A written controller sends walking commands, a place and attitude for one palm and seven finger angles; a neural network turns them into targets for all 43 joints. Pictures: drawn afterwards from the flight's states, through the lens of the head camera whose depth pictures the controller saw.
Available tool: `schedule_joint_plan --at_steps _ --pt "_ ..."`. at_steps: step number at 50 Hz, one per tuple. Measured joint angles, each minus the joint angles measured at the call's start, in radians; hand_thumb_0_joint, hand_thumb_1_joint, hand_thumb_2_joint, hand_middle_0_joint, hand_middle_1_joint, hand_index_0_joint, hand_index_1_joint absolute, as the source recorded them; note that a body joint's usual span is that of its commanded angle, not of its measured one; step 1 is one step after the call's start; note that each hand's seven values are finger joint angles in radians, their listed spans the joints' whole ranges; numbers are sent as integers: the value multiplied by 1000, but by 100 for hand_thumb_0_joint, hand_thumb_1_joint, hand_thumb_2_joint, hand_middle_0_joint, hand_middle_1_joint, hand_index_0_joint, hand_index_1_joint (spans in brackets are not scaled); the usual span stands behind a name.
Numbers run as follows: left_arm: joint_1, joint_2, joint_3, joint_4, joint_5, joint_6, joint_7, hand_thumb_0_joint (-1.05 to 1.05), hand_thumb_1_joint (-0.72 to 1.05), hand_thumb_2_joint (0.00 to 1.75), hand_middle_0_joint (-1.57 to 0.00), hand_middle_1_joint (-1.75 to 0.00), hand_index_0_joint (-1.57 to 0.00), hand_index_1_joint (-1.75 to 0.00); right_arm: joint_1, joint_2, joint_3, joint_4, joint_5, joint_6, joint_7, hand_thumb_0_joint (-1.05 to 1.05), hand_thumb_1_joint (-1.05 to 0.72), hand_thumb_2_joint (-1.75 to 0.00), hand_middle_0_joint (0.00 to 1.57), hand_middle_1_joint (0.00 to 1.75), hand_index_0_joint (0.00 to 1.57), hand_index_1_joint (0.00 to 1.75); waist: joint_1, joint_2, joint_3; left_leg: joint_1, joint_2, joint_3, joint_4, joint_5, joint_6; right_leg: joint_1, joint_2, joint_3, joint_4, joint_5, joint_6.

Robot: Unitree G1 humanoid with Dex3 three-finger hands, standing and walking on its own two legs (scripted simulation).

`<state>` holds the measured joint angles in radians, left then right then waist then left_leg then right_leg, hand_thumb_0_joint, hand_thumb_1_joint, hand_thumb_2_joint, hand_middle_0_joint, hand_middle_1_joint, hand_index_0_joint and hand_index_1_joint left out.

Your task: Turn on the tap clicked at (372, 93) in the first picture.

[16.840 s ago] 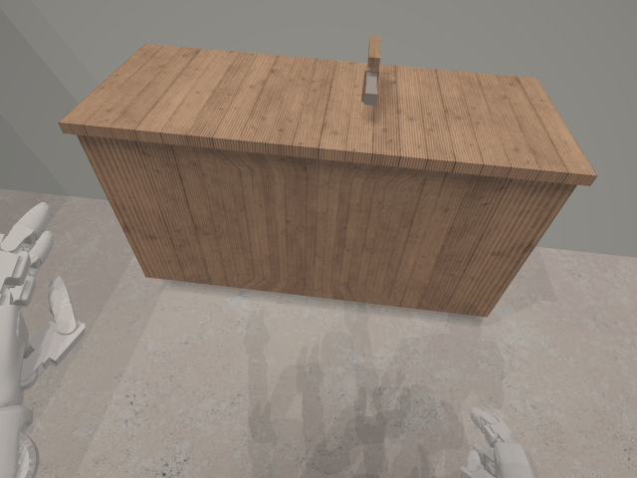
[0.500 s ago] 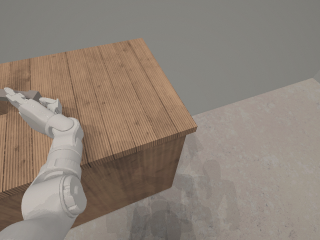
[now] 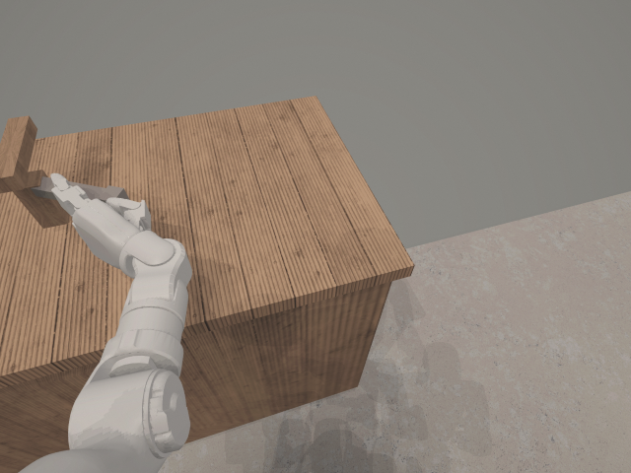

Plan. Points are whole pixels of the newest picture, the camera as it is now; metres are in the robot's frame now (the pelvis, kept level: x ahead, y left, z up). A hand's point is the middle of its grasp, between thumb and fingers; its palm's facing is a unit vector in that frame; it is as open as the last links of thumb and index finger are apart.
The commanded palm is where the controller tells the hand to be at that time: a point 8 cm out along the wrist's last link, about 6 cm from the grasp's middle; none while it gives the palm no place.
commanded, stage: lift the hand up off the lever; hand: left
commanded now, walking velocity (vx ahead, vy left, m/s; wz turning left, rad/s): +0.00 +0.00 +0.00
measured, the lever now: (114, 200) +0.48 +0.28 +0.08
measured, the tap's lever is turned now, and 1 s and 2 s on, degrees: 60 60 60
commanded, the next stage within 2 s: draw the hand back beside the body in 1.52 s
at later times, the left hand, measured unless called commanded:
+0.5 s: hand (137, 201) +0.44 +0.23 +0.11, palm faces +0.83 -0.56 -0.08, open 7.8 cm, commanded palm +0.38 +0.24 +0.11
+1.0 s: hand (125, 194) +0.43 +0.23 +0.13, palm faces +0.82 -0.57 -0.07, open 7.8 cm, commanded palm +0.37 +0.24 +0.13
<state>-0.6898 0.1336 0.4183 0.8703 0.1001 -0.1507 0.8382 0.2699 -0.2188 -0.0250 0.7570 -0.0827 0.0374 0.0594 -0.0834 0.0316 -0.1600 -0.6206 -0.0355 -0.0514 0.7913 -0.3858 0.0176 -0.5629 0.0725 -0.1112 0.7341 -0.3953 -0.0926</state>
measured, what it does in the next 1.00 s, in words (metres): stands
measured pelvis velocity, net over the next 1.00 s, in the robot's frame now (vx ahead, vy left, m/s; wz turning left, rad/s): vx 0.00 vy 0.00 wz -0.01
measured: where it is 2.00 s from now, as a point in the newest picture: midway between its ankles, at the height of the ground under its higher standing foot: outside the picture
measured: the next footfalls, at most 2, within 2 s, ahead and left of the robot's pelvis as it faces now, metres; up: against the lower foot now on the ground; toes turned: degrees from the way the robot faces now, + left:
none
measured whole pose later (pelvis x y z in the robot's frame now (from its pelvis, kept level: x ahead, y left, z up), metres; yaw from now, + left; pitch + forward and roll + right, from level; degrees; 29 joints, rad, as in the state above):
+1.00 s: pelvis +0.00 +0.00 +0.01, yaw +0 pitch +9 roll +0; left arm -0.65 0.13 0.41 0.72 0.06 0.01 0.81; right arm 0.24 -0.22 -0.02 0.75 -0.05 0.03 0.02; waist -0.06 0.03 -0.14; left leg -0.48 -0.03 -0.04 0.67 -0.33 0.01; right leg -0.43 0.07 -0.10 0.62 -0.34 -0.09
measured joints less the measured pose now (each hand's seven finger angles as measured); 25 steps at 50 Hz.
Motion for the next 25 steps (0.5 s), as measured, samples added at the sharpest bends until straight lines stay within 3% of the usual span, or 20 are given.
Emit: schedule_joint_plan --at_steps 10,25 --pt "-35 13 10 25 -3 23 1 2 90 90 -15 -15 -15 -15 -5 -4 4 0 4 -2 -11 1 -91 -90 20 30 20 30 -6 -3 8 6 1 -4 -19 16 -3 6 1 -3 -17 14 -4" --pt "14 25 30 -48 -17 72 -16 2 90 90 -15 -15 -15 -15 35 -14 -2 11 14 4 -22 1 -91 -90 20 30 20 30 -11 0 13 64 9 6 -66 29 -6 58 9 10 -61 31 -7"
